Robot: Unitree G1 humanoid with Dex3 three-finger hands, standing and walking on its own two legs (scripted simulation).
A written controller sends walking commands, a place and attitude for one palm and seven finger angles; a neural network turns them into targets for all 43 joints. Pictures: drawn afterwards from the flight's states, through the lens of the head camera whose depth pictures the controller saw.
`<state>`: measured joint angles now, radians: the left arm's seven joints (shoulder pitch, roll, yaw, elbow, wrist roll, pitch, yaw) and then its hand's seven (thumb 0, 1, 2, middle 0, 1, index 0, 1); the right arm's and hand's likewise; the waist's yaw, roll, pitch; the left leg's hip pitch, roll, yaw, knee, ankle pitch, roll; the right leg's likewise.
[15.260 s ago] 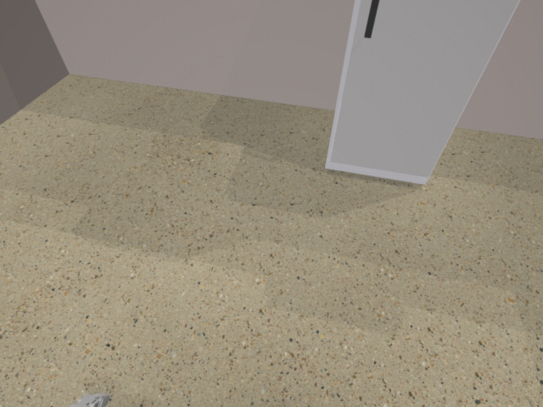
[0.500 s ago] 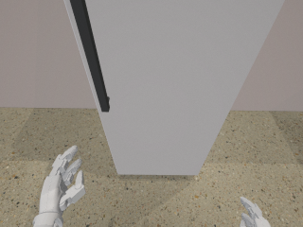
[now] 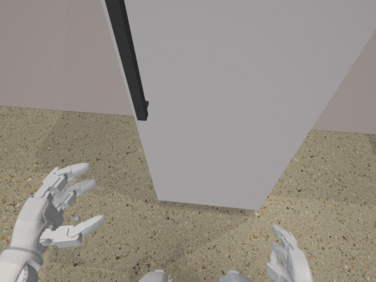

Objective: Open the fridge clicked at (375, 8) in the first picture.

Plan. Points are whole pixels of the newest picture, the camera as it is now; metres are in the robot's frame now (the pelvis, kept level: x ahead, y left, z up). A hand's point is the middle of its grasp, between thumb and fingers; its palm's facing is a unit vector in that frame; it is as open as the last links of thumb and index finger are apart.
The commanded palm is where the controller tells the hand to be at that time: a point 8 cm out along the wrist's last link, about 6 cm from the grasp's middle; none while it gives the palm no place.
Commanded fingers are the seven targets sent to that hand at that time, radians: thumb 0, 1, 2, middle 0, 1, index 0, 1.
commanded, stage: raise the hand to about handle height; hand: left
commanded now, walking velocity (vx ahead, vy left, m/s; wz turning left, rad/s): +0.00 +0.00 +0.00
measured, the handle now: (128, 41) +0.51 +0.16 +0.24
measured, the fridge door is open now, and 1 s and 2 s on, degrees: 0 0 0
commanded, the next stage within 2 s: move the hooked fingers beside the handle in 1.34 s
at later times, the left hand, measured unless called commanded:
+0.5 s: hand (37, 170) +0.26 +0.27 +0.16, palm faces +0.06 -0.99 -0.09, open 13.5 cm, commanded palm +0.23 +0.32 +0.18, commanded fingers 0.00 -0.50 0.30 -0.30 -1.20 -0.30 -1.20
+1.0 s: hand (12, 123) +0.30 +0.29 +0.22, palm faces +0.06 -1.00 -0.07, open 14.0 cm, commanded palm +0.26 +0.33 +0.22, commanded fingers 0.00 -0.50 0.30 -0.30 -1.20 -0.30 -1.20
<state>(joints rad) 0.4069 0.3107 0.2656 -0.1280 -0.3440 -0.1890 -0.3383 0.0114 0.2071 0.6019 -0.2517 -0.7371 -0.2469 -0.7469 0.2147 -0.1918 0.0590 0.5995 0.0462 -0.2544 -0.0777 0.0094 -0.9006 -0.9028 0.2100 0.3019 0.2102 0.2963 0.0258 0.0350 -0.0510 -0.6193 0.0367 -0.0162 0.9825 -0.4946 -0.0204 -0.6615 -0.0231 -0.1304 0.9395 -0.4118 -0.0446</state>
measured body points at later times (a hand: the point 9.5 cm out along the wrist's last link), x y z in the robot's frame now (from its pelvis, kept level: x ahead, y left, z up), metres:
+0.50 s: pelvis +0.02 +0.02 +0.04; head +0.02 +0.02 +0.49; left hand +0.25 +0.32 +0.17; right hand +0.21 -0.22 -0.02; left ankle +0.00 +0.13 -0.68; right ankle +0.04 -0.09 -0.68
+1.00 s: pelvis +0.02 +0.02 +0.05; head +0.00 +0.01 +0.50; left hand +0.29 +0.35 +0.22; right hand +0.20 -0.22 -0.01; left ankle +0.00 +0.13 -0.68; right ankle +0.04 -0.09 -0.68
